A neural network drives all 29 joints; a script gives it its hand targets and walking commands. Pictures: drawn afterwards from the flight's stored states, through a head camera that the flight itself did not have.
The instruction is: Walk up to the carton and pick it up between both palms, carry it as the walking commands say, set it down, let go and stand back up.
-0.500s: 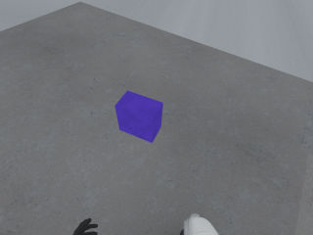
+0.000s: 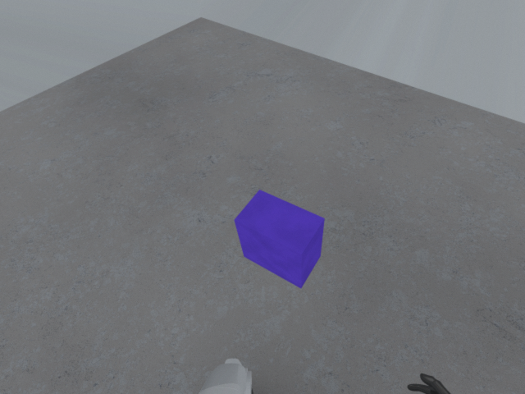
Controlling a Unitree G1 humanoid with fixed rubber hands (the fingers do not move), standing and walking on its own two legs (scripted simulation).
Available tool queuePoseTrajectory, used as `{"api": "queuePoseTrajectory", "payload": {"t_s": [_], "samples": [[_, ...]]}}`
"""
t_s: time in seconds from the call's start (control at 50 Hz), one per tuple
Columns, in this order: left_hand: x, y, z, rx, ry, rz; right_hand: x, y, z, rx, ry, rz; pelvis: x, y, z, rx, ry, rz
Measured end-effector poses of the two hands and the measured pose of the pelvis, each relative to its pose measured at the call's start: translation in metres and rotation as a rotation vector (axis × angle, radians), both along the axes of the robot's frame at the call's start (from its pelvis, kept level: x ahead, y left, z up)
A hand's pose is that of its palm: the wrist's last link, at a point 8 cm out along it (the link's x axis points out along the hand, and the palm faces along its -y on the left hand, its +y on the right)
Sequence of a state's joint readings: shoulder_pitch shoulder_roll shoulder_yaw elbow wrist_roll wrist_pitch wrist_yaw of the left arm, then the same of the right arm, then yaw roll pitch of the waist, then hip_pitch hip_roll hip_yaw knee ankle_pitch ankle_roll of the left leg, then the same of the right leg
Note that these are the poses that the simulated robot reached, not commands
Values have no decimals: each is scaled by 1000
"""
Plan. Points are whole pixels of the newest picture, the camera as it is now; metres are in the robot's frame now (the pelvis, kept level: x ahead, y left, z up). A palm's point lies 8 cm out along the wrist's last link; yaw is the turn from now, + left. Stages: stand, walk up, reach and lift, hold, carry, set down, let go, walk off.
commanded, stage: walk up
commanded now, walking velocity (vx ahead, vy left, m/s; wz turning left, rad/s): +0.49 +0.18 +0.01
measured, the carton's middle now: (280, 239) +0.77 +0.09 -0.64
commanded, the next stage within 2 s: none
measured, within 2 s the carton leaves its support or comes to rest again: neither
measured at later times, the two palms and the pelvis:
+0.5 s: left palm (152, 312) +0.28 +0.30 -0.15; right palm out of the picture +0.13 -0.19 -0.11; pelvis +0.19 +0.06 +0.00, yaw +1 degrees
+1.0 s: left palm (157, 314) +0.27 +0.28 -0.13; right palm (404, 279) +0.38 -0.21 -0.15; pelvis +0.30 +0.03 -0.01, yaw +1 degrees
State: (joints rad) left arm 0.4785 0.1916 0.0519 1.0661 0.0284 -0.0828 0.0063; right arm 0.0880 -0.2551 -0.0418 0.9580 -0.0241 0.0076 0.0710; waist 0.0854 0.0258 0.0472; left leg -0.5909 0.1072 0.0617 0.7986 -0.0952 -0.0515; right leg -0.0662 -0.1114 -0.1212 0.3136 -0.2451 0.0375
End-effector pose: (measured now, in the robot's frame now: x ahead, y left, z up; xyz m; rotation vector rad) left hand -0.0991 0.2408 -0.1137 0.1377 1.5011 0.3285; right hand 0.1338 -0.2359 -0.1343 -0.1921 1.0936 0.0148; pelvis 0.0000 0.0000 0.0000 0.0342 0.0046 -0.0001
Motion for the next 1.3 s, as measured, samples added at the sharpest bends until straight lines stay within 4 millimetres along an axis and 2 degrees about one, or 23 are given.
{"api": "queuePoseTrajectory", "payload": {"t_s": [0.04,0.08,0.12,0.16,0.2,0.26,0.32,0.38,0.44,0.48,0.54,0.6,0.66,0.7,0.74,0.86,0.94,1.04,1.08,1.12,1.2,1.3], "samples": [[8,5,-4,-22,26,18,38,20,4,11,-44,22,19,11,-2,-11,5,1],[24,14,-13,-48,37,25,74,39,8,10,-86,39,40,23,-7,-24,12,7],[47,28,-27,-69,38,29,106,56,8,-10,-127,44,64,38,-15,-40,17,7],[78,45,-44,-81,29,13,124,64,2,-48,-149,27,85,53,-27,-48,18,4],[122,62,-50,-75,-21,-16,119,67,0,-74,-106,-4,99,62,-26,-48,14,1],[193,79,-50,-78,-111,-77,87,60,6,-118,3,-77,121,68,-16,-59,9,-5],[255,84,-46,-93,-177,-134,54,54,15,-156,105,-149,141,72,-7,-74,3,6],[304,83,-42,-107,-219,-170,25,50,22,-179,198,-200,158,72,-1,-84,-3,11],[342,74,-40,-122,-251,-197,7,50,25,-184,271,-238,174,68,1,-86,-10,13],[365,66,-38,-132,-271,-213,1,50,24,-176,305,-259,184,64,2,-83,-14,13],[396,49,-35,-143,-298,-235,4,47,20,-156,332,-283,201,54,1,-73,-19,11],[427,29,-30,-137,-334,-260,15,38,10,-128,346,-293,219,41,-2,-58,-19,10],[456,14,-28,-94,-384,-271,31,26,-10,-90,374,-287,241,25,-13,-27,-14,12],[462,8,-28,-62,-395,-250,47,18,-25,-69,386,-274,252,17,-20,-28,-9,14],[453,8,-24,-39,-365,-226,73,13,-29,-56,373,-247,260,13,-17,-23,-9,21],[396,27,-6,40,-201,-114,162,6,-27,-31,279,-148,285,14,-4,10,0,21],[369,34,-5,39,-108,-82,214,14,-22,-41,210,-98,294,22,-2,9,-10,11],[365,45,-29,-17,-71,-50,267,35,-14,-81,99,-75,304,41,-11,-34,-21,19],[370,51,-43,-46,-72,-45,277,43,-12,-103,64,-82,309,50,-18,-55,-28,22],[378,53,-48,-66,-78,-42,277,52,-6,-113,60,-81,310,55,-16,-46,-35,16],[394,55,-48,-95,-88,-63,270,61,4,-123,67,-100,312,61,-9,-45,-29,9],[407,58,-45,-85,-99,-96,256,65,2,-106,81,-135,313,63,-7,-35,-19,3]]}}
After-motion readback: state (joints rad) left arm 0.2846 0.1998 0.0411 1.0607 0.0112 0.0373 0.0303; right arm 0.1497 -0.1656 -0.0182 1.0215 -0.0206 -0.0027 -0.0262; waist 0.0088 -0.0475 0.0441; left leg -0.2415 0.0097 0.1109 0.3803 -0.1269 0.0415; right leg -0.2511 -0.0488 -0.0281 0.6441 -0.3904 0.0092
